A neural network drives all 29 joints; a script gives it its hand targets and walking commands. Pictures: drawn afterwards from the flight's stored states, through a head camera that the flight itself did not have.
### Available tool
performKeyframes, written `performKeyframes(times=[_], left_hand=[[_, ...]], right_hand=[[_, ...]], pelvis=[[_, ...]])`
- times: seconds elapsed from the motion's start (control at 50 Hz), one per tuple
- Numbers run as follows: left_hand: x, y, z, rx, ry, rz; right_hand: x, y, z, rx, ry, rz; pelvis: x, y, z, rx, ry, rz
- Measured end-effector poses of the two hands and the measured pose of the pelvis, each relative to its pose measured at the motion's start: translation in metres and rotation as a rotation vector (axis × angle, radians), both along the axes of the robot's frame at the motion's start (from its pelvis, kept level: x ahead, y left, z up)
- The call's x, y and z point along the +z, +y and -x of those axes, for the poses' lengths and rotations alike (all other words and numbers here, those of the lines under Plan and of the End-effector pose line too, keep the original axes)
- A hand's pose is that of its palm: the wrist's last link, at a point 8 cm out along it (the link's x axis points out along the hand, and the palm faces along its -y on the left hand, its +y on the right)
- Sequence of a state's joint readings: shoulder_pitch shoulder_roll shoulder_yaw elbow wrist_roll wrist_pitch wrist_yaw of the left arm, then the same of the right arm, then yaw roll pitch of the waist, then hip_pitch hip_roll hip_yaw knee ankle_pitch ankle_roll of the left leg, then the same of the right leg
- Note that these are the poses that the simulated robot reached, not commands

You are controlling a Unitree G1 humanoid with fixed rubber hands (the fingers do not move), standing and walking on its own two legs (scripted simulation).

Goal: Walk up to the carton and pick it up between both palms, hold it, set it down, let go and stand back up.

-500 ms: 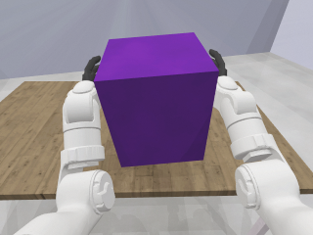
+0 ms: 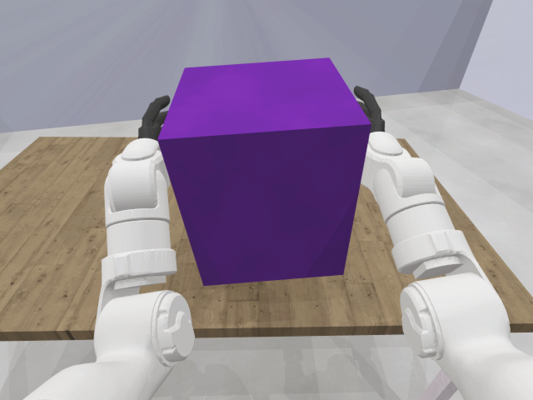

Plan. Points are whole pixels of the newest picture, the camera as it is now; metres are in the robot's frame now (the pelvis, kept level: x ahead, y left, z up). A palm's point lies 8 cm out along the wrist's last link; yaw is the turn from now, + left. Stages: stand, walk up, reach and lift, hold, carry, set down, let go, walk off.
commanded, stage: hold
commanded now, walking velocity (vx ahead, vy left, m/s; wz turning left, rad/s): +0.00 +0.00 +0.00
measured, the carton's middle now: (265, 173) +0.36 +0.00 +0.22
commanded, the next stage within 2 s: none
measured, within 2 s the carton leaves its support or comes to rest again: neither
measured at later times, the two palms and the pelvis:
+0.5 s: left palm (154, 147) +0.37 +0.16 +0.26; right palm (369, 140) +0.37 -0.15 +0.27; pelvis +0.00 +0.00 +0.00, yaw +0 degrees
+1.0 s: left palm (155, 146) +0.37 +0.15 +0.26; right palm (371, 140) +0.37 -0.15 +0.27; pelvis +0.00 +0.00 +0.00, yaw +0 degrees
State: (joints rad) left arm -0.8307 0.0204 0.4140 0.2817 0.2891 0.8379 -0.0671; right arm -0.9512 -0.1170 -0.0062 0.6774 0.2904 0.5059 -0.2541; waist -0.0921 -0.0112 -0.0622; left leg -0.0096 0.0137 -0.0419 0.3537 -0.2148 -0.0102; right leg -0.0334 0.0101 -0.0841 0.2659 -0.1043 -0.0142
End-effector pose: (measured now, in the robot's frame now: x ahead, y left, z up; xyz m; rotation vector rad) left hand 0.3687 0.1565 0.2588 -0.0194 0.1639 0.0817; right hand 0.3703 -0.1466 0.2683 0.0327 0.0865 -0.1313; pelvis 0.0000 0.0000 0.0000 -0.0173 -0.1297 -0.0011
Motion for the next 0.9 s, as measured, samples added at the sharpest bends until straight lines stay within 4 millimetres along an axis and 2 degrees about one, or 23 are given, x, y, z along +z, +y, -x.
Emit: performKeyframes(times=[0.52,0.9], left_hand=[[0.0018,-0.0016,-0.0025,0.000,-0.001,-0.017],[0.0036,-0.0029,0.0009,-0.006,-0.010,-0.011]], right_hand=[[-0.0010,-0.0016,-0.0023,0.000,0.004,-0.012],[0.0011,-0.0029,0.0032,-0.009,-0.002,-0.018]], pelvis=[[0.0001,0.0019,-0.0019,-0.001,0.001,0.001],[-0.0001,0.0029,-0.0001,-0.003,-0.007,0.002]])
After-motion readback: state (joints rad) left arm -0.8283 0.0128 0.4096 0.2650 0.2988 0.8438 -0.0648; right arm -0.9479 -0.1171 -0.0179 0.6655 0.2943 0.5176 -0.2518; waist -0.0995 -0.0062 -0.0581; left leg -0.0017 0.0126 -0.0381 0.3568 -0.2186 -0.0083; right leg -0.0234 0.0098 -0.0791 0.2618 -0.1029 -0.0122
